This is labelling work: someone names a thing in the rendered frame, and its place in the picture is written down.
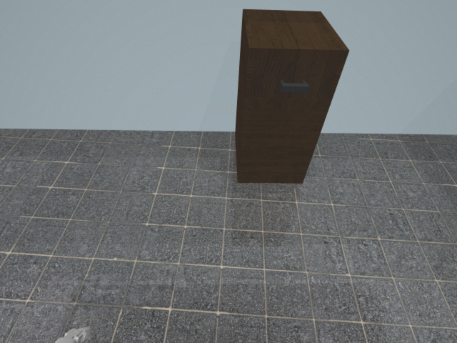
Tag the handle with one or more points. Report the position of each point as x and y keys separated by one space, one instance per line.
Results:
x=294 y=87

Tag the drawer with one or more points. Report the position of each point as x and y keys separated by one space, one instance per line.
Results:
x=266 y=77

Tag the cabinet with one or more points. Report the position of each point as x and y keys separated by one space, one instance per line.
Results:
x=276 y=137

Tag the robot left hand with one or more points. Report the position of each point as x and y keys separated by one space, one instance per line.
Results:
x=75 y=335

